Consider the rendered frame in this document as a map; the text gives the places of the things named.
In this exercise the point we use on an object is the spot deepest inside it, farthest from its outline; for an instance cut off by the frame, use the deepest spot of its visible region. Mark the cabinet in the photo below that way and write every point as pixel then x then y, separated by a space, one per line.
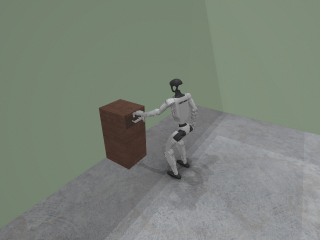
pixel 123 146

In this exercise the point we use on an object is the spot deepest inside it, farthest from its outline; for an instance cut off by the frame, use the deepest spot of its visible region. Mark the robot right upper arm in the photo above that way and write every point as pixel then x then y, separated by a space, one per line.
pixel 191 103

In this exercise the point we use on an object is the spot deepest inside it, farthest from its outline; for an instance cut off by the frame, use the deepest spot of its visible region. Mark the robot left upper arm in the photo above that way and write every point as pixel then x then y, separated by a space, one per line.
pixel 168 103

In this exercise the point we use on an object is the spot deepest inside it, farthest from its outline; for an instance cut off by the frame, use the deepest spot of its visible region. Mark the right robot hand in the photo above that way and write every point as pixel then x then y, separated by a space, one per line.
pixel 194 126

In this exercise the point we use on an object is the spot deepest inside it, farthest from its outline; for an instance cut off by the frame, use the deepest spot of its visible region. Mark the robot left forearm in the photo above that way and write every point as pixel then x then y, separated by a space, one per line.
pixel 149 113

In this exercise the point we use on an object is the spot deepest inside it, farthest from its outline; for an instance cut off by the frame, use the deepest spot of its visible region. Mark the left robot thigh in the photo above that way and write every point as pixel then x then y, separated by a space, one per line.
pixel 173 138

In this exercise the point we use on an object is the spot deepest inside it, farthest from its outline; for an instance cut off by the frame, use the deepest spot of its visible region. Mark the robot right foot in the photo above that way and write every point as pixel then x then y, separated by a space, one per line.
pixel 186 164

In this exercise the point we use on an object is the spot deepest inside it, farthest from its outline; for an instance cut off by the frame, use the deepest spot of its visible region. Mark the robot right forearm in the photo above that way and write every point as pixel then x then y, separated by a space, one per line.
pixel 193 117

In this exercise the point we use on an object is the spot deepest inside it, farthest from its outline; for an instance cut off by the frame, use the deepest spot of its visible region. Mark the left robot hand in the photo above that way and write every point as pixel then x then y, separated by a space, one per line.
pixel 138 113

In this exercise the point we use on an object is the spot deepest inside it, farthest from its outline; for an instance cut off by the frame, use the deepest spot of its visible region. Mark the drawer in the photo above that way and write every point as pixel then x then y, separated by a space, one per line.
pixel 129 120

